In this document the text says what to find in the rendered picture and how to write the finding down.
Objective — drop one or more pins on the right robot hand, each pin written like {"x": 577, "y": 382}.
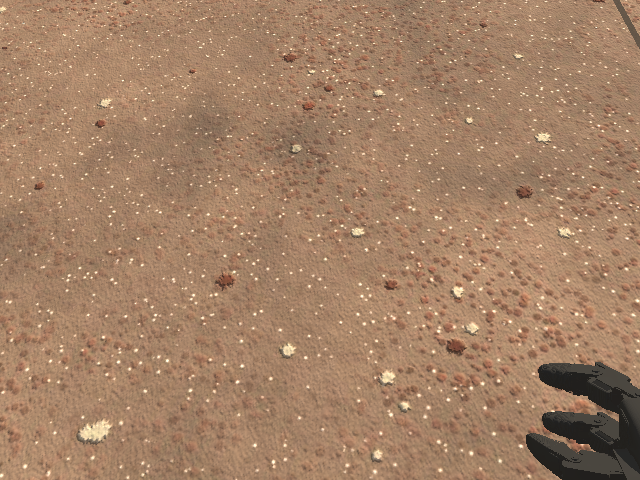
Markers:
{"x": 617, "y": 444}

